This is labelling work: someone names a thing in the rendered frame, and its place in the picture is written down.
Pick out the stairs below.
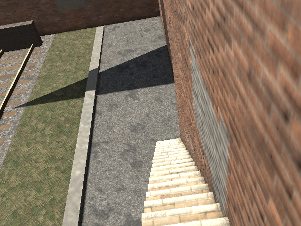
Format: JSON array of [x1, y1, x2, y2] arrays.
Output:
[[141, 138, 230, 226]]

